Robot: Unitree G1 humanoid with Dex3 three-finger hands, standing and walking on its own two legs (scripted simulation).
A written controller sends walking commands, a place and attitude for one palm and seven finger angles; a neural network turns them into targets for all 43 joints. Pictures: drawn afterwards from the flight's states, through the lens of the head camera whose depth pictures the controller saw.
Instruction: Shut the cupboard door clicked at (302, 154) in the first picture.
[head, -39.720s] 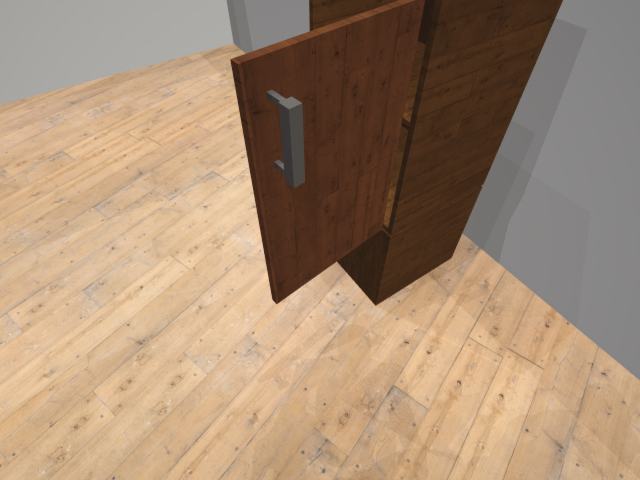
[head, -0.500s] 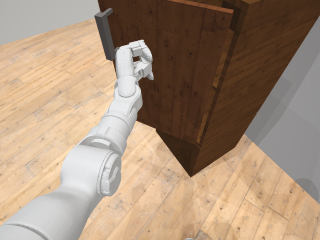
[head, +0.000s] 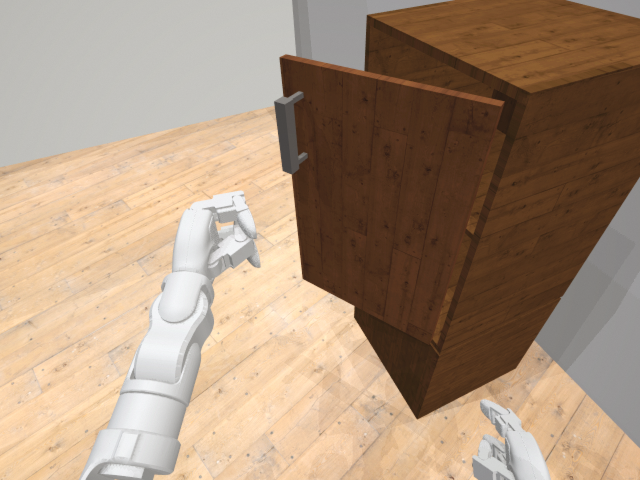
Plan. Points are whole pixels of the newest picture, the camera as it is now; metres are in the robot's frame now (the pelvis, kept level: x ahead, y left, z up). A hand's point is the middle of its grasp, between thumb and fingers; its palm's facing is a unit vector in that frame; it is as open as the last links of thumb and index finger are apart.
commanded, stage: draw the hand back to the body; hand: left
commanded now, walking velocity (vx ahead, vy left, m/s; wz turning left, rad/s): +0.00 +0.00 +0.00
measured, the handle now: (294, 132) +0.67 +0.09 +0.13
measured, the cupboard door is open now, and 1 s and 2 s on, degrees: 31 31 31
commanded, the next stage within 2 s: step back with the hand held close in 1.00 s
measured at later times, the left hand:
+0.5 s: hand (103, 317) +0.23 +0.24 +0.16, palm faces +0.37 -0.86 -0.36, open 5.2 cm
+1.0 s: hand (46, 348) +0.19 +0.27 +0.16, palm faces +0.49 -0.78 -0.38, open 7.4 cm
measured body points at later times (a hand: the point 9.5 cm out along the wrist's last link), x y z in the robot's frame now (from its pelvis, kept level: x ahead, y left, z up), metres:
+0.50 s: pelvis +0.02 +0.00 +0.01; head +0.00 -0.03 +0.45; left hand +0.21 +0.28 +0.18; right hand +0.19 -0.20 -0.10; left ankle -0.01 +0.12 -0.74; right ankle +0.01 -0.12 -0.74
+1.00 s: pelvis +0.01 +0.00 +0.00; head -0.02 -0.02 +0.45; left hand +0.16 +0.31 +0.19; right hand +0.21 -0.21 -0.08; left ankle -0.01 +0.12 -0.74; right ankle +0.01 -0.12 -0.74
